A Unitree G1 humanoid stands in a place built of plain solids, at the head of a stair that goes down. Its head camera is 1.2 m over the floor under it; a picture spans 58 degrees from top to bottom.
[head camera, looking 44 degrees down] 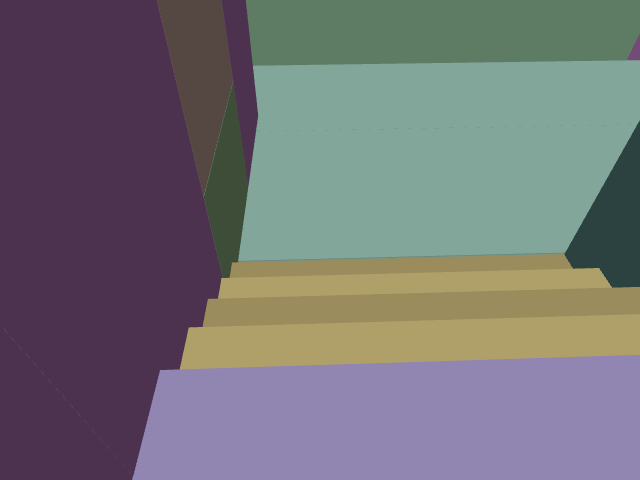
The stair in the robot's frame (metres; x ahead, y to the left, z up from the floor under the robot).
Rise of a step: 0.17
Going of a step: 0.27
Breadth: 2.00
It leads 2 degrees to the left of straight ahead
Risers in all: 5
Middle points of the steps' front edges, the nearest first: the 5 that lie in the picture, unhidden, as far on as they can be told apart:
0.71 -0.51 0.00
0.98 -0.50 -0.17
1.25 -0.50 -0.34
1.52 -0.49 -0.51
1.79 -0.48 -0.67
